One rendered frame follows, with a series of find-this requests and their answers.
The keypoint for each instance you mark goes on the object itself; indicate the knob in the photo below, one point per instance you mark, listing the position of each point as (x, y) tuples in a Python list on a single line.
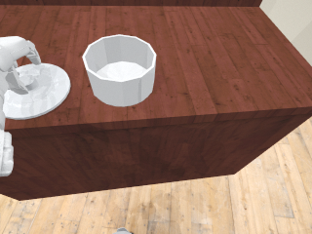
[(29, 81)]

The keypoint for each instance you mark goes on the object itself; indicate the robot left hand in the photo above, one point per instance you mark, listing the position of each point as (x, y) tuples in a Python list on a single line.
[(18, 48)]

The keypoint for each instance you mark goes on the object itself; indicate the pot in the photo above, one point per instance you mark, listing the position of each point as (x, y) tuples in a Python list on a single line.
[(121, 69)]

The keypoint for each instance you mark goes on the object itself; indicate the robot left shin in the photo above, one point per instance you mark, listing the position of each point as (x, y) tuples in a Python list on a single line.
[(122, 229)]

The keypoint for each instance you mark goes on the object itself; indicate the left robot forearm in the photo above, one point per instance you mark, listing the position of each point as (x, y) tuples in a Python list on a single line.
[(6, 62)]

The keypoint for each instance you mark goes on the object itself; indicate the lid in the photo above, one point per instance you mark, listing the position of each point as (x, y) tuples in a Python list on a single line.
[(53, 86)]

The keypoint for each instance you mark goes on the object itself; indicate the robot left upper arm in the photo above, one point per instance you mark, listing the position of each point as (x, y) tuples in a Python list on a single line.
[(6, 153)]

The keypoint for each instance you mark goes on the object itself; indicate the table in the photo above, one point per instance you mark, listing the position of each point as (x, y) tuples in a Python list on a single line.
[(228, 85)]

